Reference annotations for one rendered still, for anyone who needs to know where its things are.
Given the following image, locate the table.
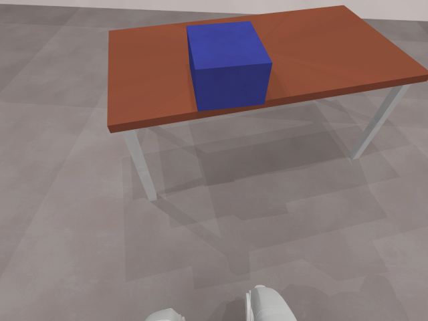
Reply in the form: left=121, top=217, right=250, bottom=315
left=107, top=5, right=428, bottom=201

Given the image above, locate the carton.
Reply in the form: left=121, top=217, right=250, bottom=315
left=187, top=21, right=272, bottom=112

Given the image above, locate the robot right thigh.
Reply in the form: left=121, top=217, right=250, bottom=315
left=245, top=287, right=297, bottom=321

